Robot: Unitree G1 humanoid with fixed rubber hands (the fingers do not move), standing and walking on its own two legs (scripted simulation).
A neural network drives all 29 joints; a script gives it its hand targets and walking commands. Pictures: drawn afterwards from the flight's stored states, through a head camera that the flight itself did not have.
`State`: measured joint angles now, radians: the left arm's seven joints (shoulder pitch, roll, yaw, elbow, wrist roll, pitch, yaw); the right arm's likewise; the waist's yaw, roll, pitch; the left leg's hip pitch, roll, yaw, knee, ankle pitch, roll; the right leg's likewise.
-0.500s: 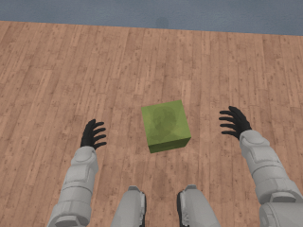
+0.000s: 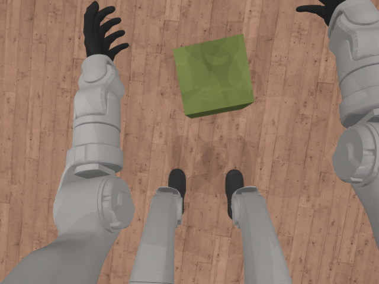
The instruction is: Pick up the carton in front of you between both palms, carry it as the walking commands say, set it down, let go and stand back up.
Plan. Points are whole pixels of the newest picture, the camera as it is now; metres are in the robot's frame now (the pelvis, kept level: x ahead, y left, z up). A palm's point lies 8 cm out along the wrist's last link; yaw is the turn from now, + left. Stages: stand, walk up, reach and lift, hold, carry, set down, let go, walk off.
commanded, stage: reach and lift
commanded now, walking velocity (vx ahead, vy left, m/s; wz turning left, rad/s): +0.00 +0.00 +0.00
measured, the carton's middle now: (212, 83) +0.54 -0.02 -0.54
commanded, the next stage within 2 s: none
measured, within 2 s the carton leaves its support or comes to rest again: leaves its support in 1.80 s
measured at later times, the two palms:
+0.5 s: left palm (138, 81) +0.51 +0.18 -0.30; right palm (288, 55) +0.55 -0.20 -0.31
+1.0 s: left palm (154, 91) +0.51 +0.18 -0.47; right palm (266, 71) +0.55 -0.18 -0.47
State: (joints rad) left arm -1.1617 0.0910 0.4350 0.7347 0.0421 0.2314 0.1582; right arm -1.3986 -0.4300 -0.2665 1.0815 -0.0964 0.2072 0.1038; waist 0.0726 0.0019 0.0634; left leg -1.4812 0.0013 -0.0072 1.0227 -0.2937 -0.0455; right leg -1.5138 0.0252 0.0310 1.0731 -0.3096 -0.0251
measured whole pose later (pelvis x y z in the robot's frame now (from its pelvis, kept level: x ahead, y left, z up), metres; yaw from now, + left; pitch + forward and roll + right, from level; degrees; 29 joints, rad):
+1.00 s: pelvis -0.04 +0.00 -0.28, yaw +3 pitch +36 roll +5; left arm -1.57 0.24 0.27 1.07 -0.14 0.11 0.18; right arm -1.73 -0.56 0.01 1.28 0.16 0.11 0.01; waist 0.04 0.03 0.51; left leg -2.19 -0.07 -0.02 2.14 -0.59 -0.09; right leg -2.22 0.03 0.05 2.21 -0.61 -0.01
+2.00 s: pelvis -0.03 +0.01 -0.27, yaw +1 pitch +40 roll +3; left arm -1.25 0.06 0.42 0.72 -0.02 0.30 0.21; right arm -1.38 -0.27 -0.18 0.88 0.00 0.34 -0.07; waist 0.01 0.04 0.14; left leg -2.21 -0.12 -0.07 2.10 -0.60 -0.11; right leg -2.24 0.10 0.07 2.14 -0.60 0.04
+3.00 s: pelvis +0.01 +0.02 -0.01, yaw -2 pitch +31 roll +1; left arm -0.66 -0.12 0.45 0.61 0.21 0.33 0.08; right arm -0.70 0.06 -0.38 0.66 -0.23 0.36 -0.02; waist 0.01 0.02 -0.22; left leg -1.33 -0.10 -0.12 1.24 -0.45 -0.05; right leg -1.34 0.09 0.11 1.25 -0.44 0.03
